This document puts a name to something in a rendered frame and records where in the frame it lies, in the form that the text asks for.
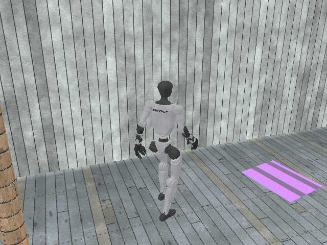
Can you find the humanoid robot torso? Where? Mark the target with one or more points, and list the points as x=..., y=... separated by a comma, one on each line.
x=163, y=122

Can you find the robot right shin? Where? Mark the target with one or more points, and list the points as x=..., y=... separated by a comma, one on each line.
x=169, y=196

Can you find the robot left upper arm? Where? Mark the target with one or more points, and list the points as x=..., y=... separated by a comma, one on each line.
x=147, y=109

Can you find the robot right upper arm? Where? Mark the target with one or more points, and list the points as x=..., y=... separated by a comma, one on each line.
x=179, y=110

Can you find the robot left hand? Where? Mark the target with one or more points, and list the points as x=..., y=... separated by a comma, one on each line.
x=141, y=150

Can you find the robot right forearm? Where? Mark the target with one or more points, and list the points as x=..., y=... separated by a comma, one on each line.
x=188, y=135

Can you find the robot left forearm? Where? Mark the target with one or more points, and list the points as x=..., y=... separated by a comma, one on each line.
x=139, y=135

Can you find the robot right hand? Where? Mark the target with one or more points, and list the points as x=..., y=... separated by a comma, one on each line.
x=195, y=144

